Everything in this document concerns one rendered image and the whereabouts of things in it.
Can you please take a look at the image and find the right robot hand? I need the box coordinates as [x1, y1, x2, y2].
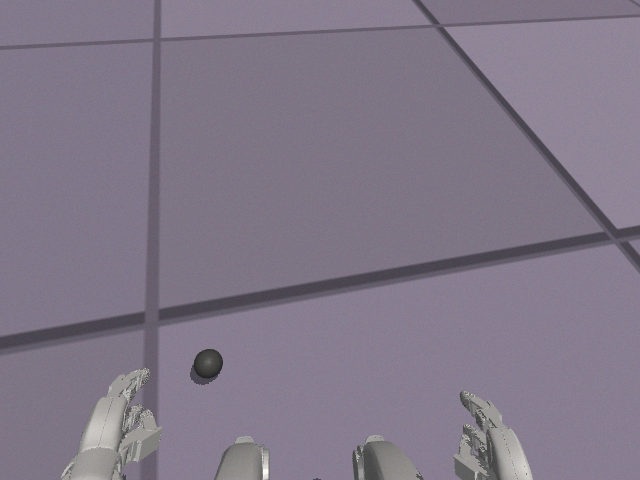
[454, 391, 533, 480]

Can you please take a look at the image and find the ball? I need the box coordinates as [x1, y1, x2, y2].
[194, 349, 223, 378]

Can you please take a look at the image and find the left robot arm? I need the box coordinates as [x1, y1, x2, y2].
[60, 448, 123, 480]

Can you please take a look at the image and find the left robot hand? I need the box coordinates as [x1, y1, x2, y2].
[77, 368, 162, 468]

